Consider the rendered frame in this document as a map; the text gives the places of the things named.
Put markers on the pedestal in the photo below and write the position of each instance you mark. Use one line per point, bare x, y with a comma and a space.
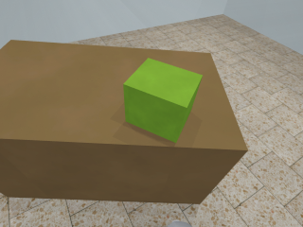
64, 135

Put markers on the carton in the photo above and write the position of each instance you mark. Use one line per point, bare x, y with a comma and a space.
158, 97

